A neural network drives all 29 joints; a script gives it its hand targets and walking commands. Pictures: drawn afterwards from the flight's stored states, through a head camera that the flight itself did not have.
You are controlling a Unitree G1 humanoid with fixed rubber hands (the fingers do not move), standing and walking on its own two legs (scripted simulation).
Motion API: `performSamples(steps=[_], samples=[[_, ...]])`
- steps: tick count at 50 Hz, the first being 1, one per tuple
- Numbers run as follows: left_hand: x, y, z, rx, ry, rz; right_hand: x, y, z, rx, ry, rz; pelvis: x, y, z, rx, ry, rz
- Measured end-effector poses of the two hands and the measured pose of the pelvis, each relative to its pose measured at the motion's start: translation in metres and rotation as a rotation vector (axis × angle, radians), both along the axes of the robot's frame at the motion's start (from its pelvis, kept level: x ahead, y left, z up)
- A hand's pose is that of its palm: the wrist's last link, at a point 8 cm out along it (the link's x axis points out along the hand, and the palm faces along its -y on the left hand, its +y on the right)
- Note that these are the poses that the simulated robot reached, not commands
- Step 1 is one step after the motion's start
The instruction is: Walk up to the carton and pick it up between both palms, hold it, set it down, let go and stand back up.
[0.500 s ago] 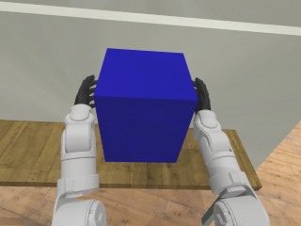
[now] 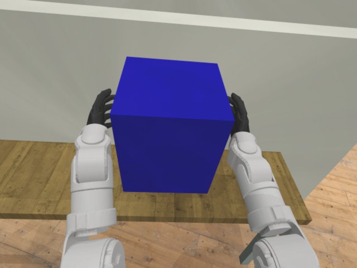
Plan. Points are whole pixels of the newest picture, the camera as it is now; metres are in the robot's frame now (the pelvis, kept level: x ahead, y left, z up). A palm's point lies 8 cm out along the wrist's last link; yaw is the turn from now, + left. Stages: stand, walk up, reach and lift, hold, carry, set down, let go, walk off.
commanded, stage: hold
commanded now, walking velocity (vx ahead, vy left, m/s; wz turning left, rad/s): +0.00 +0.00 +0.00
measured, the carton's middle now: (169, 128) +0.39 +0.00 +0.13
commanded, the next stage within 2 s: none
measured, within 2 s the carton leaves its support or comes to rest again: neither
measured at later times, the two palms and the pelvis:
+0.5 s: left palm (101, 129) +0.35 +0.14 +0.16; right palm (240, 132) +0.34 -0.16 +0.16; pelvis +0.00 +0.00 +0.00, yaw +0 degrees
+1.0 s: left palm (96, 128) +0.35 +0.15 +0.17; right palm (237, 129) +0.34 -0.15 +0.17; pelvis +0.00 +0.00 +0.00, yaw +0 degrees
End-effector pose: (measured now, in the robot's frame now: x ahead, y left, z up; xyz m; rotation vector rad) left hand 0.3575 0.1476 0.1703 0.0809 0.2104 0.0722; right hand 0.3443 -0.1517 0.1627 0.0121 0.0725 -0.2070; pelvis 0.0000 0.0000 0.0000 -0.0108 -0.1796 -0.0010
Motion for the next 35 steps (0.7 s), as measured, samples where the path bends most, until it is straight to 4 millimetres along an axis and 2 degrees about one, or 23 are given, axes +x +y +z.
performSamples(steps=[14, 20, 26, 35], samples=[[-0.001, 0.002, 0.006, -0.009, -0.018, 0.006, 0.002, 0.002, 0.011, -0.006, -0.02, 0.008, -0.001, 0.0, 0.0, 0.002, 0.003, -0.01], [-0.004, 0.001, 0.001, 0.009, 0.014, 0.024, 0.004, 0.001, 0.001, 0.02, 0.009, 0.03, -0.002, 0.0, 0.0, 0.001, -0.01, -0.004], [-0.003, -0.008, -0.006, 0.017, 0.015, 0.004, -0.001, -0.008, -0.007, 0.032, 0.007, 0.011, -0.001, -0.002, 0.0, -0.002, 0.001, 0.002], [-0.003, -0.015, 0.004, -0.005, -0.013, -0.003, -0.004, -0.015, 0.006, -0.003, -0.019, 0.001, -0.001, -0.005, 0.0, 0.003, -0.006, -0.016]])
